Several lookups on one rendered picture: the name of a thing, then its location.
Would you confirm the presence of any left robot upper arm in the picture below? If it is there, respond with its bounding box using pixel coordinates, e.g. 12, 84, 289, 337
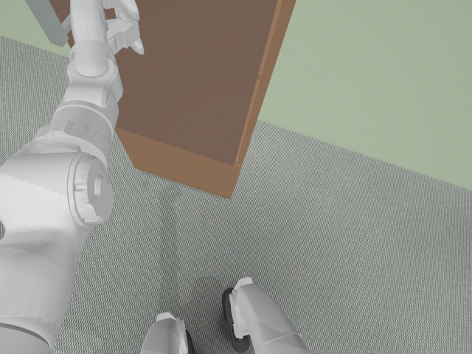
0, 152, 114, 354

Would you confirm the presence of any handle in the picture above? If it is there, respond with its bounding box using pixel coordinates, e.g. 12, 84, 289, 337
25, 0, 72, 47

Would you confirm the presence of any robot right thigh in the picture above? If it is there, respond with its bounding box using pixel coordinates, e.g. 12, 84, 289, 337
229, 283, 311, 354

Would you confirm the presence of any left robot hand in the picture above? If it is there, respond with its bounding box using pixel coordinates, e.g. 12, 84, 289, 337
70, 0, 144, 55

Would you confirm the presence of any cupboard door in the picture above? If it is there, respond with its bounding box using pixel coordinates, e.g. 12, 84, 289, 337
49, 0, 278, 166

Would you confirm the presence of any right robot shin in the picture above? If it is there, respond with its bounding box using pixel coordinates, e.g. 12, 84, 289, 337
231, 277, 253, 339

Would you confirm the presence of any robot left forearm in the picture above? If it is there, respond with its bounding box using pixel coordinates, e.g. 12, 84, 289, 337
0, 40, 123, 221

